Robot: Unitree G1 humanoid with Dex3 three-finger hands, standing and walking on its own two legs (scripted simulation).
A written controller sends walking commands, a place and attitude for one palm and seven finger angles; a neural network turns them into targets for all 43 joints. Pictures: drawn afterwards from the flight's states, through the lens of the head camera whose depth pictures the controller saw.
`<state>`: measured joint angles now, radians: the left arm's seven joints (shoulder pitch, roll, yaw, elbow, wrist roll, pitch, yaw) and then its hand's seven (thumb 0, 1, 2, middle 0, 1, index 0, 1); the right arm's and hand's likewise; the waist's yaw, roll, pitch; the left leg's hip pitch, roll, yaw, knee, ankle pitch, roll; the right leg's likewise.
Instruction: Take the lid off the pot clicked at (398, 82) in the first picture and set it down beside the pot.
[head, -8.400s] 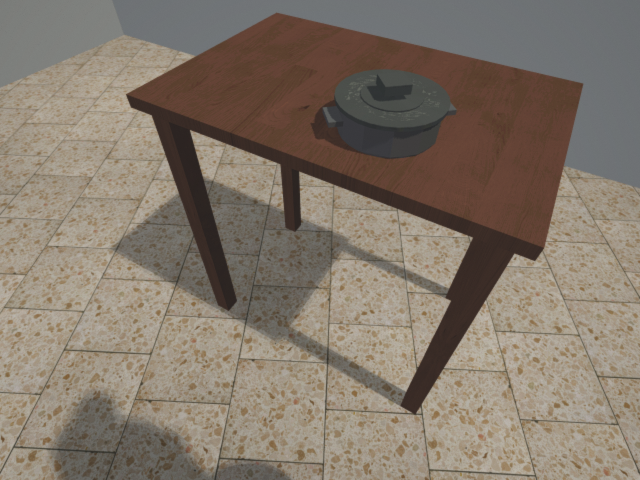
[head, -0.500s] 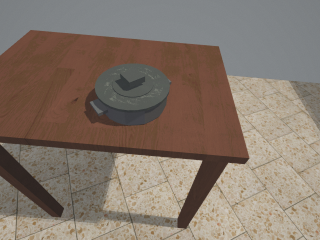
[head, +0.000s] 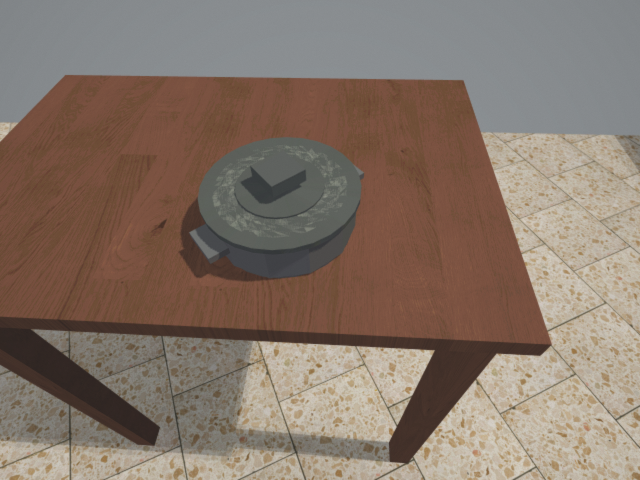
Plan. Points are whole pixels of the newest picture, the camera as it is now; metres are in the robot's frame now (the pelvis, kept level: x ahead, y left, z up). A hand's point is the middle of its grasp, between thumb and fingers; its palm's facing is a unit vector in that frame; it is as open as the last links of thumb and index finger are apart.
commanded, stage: come to a stop and stand still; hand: left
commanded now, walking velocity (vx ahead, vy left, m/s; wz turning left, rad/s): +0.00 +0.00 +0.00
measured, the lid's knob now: (278, 173) +0.43 +0.08 +0.16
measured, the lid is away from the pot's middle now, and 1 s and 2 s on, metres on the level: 0.00 0.00 0.00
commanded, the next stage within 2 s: look again from close up in 0.96 s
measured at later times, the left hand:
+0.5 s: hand out of the picture +0.04 +0.15 -0.17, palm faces +0.03 -0.97 -0.22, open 7.4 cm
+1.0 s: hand out of the picture +0.01 +0.13 -0.17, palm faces +0.03 -0.98 -0.21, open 7.4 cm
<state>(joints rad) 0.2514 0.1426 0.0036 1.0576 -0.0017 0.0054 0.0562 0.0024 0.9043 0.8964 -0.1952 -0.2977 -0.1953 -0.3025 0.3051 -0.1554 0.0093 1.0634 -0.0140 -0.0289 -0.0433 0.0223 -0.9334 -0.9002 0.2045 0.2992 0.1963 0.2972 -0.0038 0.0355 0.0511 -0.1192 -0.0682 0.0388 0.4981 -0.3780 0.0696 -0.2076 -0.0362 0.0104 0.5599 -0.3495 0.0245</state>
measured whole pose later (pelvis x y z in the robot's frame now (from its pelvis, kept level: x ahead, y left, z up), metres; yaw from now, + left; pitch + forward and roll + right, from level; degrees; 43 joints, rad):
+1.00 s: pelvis -0.01 -0.04 +0.01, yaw +0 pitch +0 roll +0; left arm 0.25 0.16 0.00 1.06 0.00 0.00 0.05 0.00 0.91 0.90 -0.20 -0.30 -0.20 -0.30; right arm 0.28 -0.12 0.01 1.12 -0.01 -0.02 -0.04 0.00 -0.92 -0.90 0.20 0.30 0.19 0.30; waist 0.00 -0.01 0.08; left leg -0.09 0.00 0.01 0.42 -0.32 0.00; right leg -0.17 0.03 -0.02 0.45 -0.28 -0.03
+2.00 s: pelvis -0.02 -0.01 +0.01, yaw +0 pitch -1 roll +0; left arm 0.28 0.14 0.00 1.09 0.00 0.00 0.05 0.00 0.91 0.90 -0.20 -0.30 -0.20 -0.30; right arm 0.30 -0.09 0.01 1.13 0.00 -0.03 -0.05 0.01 -0.92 -0.90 0.20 0.30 0.19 0.30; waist 0.00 -0.02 0.08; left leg -0.11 -0.03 0.03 0.45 -0.32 0.05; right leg -0.18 0.00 -0.01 0.46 -0.27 0.01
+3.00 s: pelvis -0.05 -0.04 +0.01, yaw +2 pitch -4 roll -1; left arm 0.70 0.33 0.26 -0.46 -0.03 -0.14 0.08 0.01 0.89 0.90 -1.28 -1.48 -1.28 -1.48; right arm 0.23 -0.18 0.01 0.65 0.01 -0.21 -0.04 0.01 -0.91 -0.90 0.21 0.30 0.19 0.29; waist 0.06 0.07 0.02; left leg -0.12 0.00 -0.01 0.49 -0.30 0.01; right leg -0.15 0.03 -0.05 0.45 -0.23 -0.03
